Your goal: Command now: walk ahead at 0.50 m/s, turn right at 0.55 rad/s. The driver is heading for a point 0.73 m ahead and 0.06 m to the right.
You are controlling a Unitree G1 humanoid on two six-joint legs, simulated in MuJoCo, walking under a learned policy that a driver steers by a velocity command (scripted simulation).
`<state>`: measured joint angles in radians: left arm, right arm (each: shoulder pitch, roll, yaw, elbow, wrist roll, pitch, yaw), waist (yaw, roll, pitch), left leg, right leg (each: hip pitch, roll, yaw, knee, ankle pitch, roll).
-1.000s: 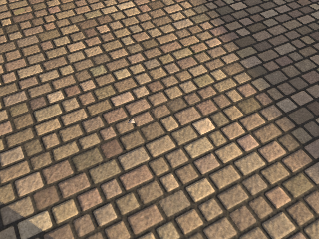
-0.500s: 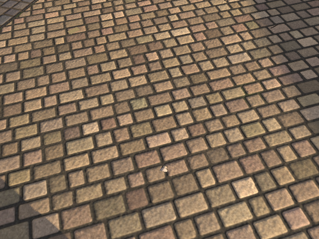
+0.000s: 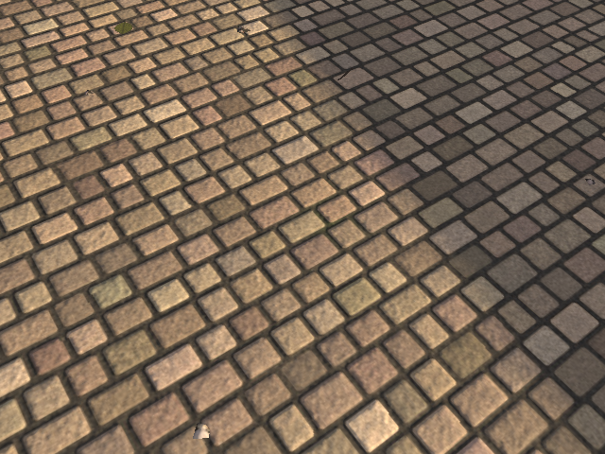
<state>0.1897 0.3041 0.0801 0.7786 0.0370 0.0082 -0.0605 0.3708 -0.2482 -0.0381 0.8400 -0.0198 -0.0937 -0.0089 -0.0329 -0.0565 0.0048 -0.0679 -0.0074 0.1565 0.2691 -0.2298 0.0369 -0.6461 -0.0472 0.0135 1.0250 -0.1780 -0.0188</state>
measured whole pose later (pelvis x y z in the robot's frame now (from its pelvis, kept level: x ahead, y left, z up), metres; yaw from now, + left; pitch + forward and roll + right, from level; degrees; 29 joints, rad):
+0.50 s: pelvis +0.26 -0.08 +0.00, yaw -15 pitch +0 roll +0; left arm 0.34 0.26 0.06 0.83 0.01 -0.05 -0.02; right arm 0.20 -0.26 -0.04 0.76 -0.04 -0.02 0.02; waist 0.01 0.04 0.05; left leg -0.65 0.14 -0.01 0.98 -0.18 -0.02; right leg -0.11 0.14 0.01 0.28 -0.18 -0.13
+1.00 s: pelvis +0.54 -0.08 -0.01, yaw -2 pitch +0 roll +0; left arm 0.20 0.26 0.01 0.78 0.04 -0.05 0.00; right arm 0.30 -0.27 -0.05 0.85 0.00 -0.04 0.02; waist 0.00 -0.03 0.07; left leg -0.21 -0.13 -0.01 0.37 -0.16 0.13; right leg -0.54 -0.06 0.04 1.12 -0.31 0.01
